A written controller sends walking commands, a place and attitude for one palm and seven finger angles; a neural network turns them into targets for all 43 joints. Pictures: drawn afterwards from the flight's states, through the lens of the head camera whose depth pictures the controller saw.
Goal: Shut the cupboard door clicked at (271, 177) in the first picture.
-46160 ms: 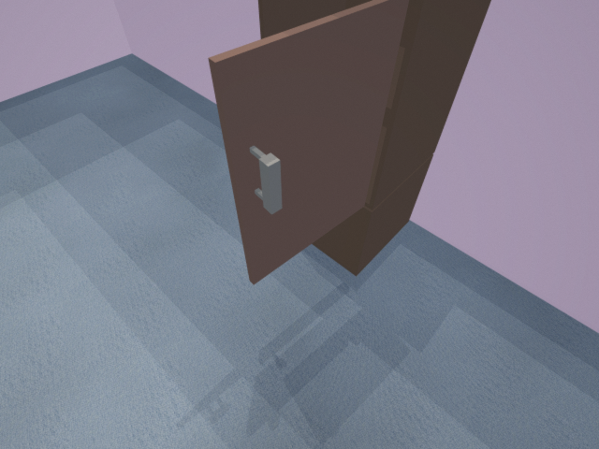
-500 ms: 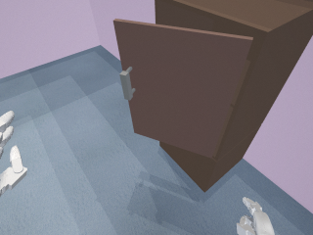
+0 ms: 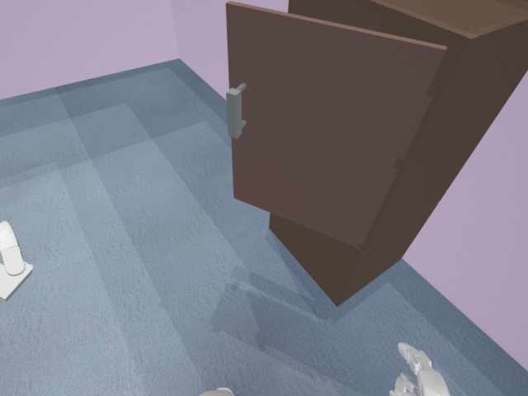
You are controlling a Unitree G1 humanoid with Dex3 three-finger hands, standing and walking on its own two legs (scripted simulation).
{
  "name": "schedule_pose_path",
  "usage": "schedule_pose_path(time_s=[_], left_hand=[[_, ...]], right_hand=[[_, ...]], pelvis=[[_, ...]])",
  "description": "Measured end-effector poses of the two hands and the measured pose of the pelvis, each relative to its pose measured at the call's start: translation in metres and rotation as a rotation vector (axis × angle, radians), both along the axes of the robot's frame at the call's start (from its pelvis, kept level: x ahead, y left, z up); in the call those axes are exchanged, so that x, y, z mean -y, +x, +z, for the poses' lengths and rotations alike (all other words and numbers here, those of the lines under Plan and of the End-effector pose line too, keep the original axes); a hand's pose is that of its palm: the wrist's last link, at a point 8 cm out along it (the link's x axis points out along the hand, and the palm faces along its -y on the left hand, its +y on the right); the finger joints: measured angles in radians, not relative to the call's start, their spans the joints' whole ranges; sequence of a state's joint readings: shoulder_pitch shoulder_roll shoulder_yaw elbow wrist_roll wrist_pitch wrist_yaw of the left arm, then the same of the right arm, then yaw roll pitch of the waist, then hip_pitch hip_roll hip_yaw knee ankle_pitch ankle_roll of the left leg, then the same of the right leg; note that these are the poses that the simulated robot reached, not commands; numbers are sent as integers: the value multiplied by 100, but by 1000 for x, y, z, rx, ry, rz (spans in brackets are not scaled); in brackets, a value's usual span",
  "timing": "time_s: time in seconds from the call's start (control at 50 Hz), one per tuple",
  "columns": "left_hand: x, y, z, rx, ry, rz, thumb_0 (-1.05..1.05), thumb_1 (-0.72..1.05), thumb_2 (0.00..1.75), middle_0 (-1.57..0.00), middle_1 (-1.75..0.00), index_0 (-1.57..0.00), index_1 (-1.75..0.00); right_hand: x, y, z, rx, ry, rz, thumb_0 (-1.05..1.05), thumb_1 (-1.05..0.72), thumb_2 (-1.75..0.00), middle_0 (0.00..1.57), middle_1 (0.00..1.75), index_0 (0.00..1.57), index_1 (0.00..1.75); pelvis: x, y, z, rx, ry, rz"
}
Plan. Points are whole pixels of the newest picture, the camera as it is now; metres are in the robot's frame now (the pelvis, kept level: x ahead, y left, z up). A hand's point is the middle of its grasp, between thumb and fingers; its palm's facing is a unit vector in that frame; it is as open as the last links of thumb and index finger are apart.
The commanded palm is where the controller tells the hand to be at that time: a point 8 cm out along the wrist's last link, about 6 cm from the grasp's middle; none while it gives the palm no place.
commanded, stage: step back with the hand held close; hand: left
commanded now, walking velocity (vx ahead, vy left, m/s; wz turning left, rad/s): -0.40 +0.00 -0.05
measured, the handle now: (238, 110) +0.74 +0.12 +0.04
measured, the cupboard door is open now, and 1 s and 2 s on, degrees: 29 29 29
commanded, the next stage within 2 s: stop stepping back and stand still in 0.54 s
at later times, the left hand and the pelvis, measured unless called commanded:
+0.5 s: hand out of the picture +0.11 +0.28 +0.19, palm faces +0.45 -0.81 -0.38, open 7.4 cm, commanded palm +0.06 +0.32 +0.19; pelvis -0.08 +0.02 +0.00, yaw +1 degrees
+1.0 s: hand out of the picture -0.03 +0.38 +0.20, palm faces +0.45 -0.85 -0.28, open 7.5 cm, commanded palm -0.12 +0.41 +0.19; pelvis -0.25 +0.11 +0.01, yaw +3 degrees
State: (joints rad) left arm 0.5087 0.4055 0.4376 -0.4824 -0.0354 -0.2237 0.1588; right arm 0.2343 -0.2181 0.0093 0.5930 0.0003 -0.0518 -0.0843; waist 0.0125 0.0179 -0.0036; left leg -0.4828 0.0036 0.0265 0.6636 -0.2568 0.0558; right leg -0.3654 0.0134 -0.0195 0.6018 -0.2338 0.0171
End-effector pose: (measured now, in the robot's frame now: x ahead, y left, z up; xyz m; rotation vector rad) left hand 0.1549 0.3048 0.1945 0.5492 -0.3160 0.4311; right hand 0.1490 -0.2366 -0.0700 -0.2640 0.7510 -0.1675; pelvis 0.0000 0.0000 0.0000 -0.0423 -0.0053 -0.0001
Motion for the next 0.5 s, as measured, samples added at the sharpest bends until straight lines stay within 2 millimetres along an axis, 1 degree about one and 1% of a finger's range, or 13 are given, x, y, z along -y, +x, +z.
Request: schedule_pose_path(time_s=[0.12, 0.22, 0.28, 0.34, 0.42, 0.46, 0.5], left_hand=[[2, -12, 3, 38, -12, -40, 1, 88, 90, -21, -30, -21, -30], [-8, -21, 8, 46, 39, -62, 1, 88, 90, -21, -30, -21, -30], [-14, -36, 14, 59, 78, -52, 1, 88, 90, -21, -30, -21, -30], [-16, -56, 13, 58, 90, -28, 1, 88, 90, -21, -30, -21, -30], [-10, -77, 7, 47, 17, -28, 1, 88, 90, -21, -30, -21, -30], [-7, -84, 6, 57, -6, -46, 1, 88, 90, -21, -30, -21, -30], [-9, -89, 7, 76, -18, -65, 1, 88, 90, -21, -30, -21, -30]], right_hand=[[1, -21, 0, -22, -16, -12, 1, -91, -89, 21, 30, 20, 30], [-3, -37, 4, 0, -29, -34, 1, -91, -89, 21, 30, 20, 30], [-6, -44, 5, 12, -24, -21, 1, -91, -89, 21, 30, 20, 30], [-8, -46, 2, 25, -15, 9, 1, -91, -89, 21, 30, 20, 30], [-14, -54, 1, 16, -1, 28, 1, -91, -89, 21, 30, 20, 30], [-17, -61, 5, 18, -6, 27, 1, -91, -89, 21, 30, 20, 30], [-21, -67, 9, 34, -17, 18, 1, -91, -89, 21, 30, 20, 30]], pelvis=[[-5, -16, 0, -3, 3, -1], [-10, -32, 0, -2, -31, 20], [-8, -40, -1, -16, -46, 45], [-5, -50, -5, -51, -26, 38], [-7, -71, 0, -30, -30, 14], [-10, -76, 1, -13, -24, 11], [-15, -81, 1, 3, -28, 12]])
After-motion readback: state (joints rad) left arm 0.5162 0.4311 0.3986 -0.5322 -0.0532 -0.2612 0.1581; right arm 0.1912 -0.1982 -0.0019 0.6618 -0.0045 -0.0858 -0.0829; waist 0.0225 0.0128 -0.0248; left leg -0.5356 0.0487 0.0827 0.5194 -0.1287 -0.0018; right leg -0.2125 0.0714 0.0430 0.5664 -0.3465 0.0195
